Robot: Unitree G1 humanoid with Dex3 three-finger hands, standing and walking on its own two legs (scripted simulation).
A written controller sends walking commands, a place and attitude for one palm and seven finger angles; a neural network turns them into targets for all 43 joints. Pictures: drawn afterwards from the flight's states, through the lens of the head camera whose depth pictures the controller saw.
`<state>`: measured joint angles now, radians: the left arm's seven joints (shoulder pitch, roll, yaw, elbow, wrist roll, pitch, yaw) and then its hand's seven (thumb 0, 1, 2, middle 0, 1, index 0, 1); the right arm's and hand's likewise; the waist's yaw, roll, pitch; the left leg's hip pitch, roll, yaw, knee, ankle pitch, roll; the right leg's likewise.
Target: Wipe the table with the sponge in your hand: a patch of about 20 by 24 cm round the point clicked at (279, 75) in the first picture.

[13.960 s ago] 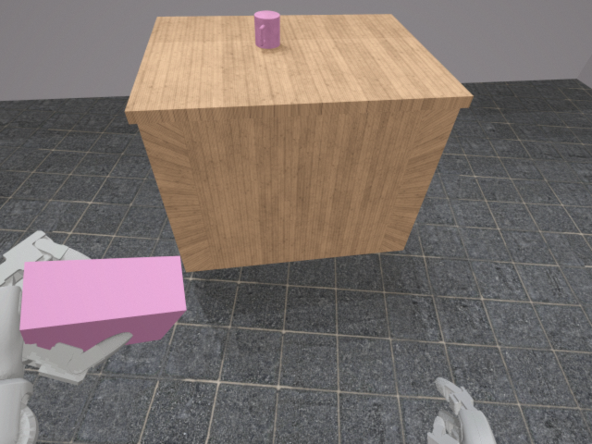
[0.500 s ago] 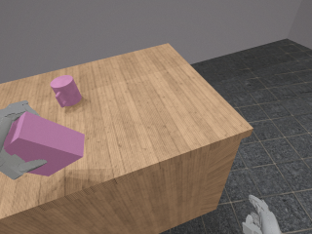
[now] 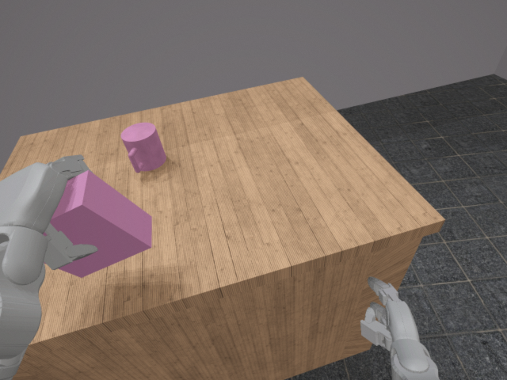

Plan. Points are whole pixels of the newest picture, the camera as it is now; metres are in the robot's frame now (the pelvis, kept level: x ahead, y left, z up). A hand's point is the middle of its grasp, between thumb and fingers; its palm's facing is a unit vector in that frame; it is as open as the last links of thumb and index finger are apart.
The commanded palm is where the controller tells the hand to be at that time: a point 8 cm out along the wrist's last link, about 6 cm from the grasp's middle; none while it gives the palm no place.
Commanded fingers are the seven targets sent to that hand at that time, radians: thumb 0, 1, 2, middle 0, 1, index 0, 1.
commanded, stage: turn the palm down, sponge in hand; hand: left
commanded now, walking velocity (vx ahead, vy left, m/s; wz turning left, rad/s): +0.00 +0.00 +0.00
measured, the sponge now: (96, 235) +0.24 +0.28 +0.15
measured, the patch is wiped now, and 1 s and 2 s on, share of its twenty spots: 0.00 0.00 0.00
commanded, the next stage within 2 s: move the sponge above the wiping area in 0.84 s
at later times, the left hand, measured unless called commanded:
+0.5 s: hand (68, 214) +0.23 +0.28 +0.21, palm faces +0.24 -0.10 -0.97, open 9.8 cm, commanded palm +0.18 +0.28 +0.27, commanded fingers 0.00 0.10 1.30 -1.20 -1.60 -1.20 -1.60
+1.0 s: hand (87, 215) +0.23 +0.26 +0.20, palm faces +0.23 -0.09 -0.97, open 9.8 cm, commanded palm +0.18 +0.26 +0.27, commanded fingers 0.00 0.10 1.30 -1.20 -1.60 -1.20 -1.60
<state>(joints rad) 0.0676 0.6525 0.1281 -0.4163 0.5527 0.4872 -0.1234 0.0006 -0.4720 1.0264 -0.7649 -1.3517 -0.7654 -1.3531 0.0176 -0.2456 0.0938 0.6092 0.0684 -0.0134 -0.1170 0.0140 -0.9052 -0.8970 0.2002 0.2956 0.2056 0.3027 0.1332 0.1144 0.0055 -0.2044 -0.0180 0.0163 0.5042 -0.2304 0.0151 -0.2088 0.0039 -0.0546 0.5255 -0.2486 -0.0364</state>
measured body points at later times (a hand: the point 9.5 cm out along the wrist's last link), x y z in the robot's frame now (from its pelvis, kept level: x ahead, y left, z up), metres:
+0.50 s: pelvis -0.01 +0.00 +0.00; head -0.03 -0.05 +0.45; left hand +0.21 +0.28 +0.26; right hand +0.26 -0.18 -0.06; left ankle +0.03 +0.11 -0.74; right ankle +0.03 -0.10 -0.74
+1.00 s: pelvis -0.01 -0.02 +0.00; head -0.04 -0.08 +0.45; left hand +0.22 +0.26 +0.25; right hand +0.26 -0.21 -0.06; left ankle +0.03 +0.11 -0.74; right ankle +0.03 -0.10 -0.74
